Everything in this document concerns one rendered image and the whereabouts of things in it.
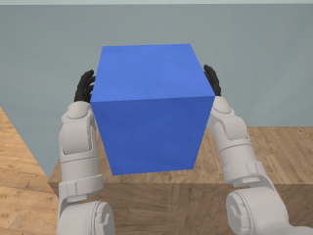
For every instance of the robot left forearm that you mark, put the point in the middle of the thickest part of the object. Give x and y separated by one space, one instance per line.
78 146

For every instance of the left robot hand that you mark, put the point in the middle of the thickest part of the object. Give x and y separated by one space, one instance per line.
82 94

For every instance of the right robot upper arm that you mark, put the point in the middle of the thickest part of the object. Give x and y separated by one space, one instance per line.
260 211

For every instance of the robot right forearm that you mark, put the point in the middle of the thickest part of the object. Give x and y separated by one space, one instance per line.
240 164

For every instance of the pedestal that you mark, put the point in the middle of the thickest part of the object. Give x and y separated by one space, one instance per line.
193 201

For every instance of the left robot upper arm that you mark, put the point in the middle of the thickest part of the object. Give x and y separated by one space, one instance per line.
92 218

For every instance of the carton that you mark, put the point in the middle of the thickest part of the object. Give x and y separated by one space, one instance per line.
151 104

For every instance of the right robot hand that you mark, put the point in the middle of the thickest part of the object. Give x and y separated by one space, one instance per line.
212 79

